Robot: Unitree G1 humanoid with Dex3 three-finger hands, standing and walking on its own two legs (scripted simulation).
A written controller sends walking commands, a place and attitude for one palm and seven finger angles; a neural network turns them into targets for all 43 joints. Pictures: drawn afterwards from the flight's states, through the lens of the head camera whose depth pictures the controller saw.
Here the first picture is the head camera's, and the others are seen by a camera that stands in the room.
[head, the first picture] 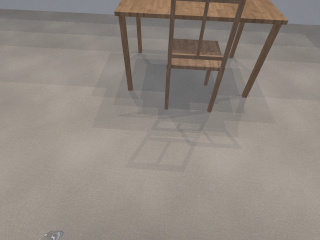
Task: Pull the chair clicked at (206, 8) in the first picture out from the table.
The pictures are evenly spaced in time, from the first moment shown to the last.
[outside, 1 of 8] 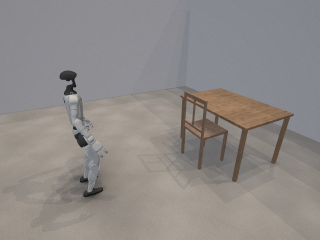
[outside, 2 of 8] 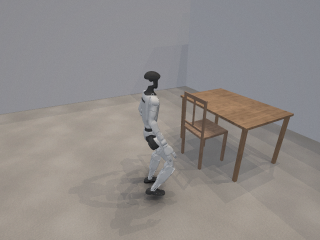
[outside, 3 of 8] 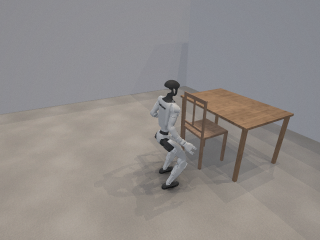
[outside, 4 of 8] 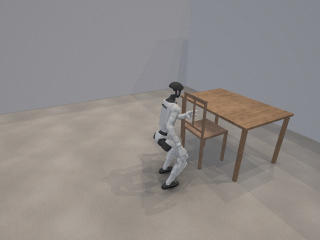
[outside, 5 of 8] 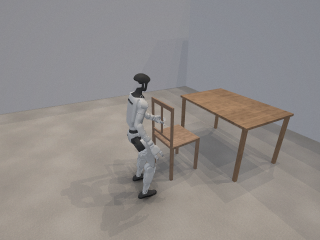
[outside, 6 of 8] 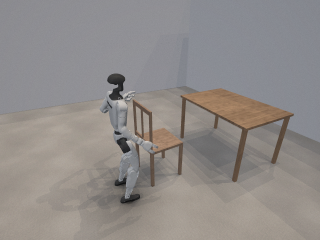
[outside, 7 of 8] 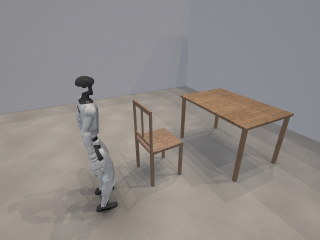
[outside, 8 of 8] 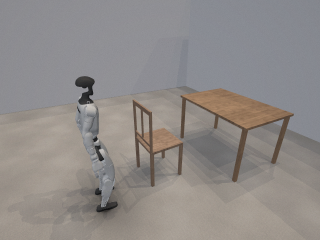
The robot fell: no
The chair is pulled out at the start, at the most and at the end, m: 0.00 0.67 0.67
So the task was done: yes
